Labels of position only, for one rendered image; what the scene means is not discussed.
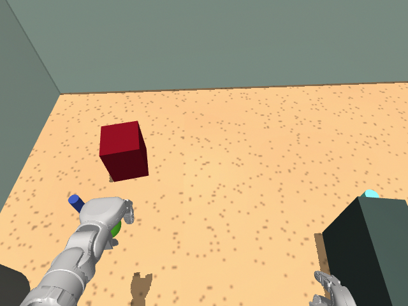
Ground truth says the left robot hand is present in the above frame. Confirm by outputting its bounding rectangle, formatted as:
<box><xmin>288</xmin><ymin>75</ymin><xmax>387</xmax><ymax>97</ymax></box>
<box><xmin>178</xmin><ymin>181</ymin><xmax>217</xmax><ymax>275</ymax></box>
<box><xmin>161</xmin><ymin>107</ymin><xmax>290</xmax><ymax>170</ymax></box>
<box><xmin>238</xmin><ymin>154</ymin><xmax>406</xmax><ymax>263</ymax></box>
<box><xmin>79</xmin><ymin>197</ymin><xmax>134</xmax><ymax>250</ymax></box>

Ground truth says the left robot arm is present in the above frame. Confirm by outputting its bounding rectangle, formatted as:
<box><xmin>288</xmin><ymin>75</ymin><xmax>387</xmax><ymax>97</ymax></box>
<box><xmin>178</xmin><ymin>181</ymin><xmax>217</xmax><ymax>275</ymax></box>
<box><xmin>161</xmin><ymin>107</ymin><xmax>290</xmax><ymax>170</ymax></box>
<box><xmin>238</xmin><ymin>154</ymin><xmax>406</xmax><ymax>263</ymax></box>
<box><xmin>20</xmin><ymin>221</ymin><xmax>110</xmax><ymax>306</ymax></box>

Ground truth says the right robot hand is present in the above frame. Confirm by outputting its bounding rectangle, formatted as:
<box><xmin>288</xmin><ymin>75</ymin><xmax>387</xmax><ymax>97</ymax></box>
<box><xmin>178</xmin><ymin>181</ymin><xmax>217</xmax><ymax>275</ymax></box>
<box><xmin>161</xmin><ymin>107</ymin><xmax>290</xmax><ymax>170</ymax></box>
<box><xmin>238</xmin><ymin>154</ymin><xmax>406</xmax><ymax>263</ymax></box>
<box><xmin>309</xmin><ymin>271</ymin><xmax>357</xmax><ymax>306</ymax></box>

